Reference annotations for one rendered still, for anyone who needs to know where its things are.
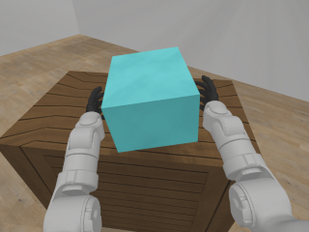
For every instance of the left robot forearm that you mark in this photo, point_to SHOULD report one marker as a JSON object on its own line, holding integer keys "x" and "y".
{"x": 79, "y": 175}

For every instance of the carton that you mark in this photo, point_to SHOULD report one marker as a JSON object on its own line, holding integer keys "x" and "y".
{"x": 151, "y": 100}

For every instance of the robot left hand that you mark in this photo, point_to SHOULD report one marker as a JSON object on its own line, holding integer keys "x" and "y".
{"x": 94, "y": 103}

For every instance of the right robot forearm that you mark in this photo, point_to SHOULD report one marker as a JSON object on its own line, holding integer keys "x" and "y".
{"x": 241, "y": 162}

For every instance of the robot right hand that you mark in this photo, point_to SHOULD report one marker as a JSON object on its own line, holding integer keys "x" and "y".
{"x": 209, "y": 93}

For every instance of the robot right upper arm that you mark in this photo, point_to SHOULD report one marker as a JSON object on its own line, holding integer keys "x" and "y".
{"x": 262, "y": 205}

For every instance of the robot left upper arm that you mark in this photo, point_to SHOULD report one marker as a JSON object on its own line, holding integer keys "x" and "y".
{"x": 80, "y": 213}

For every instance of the pedestal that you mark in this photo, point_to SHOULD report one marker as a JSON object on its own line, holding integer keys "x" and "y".
{"x": 174, "y": 188}

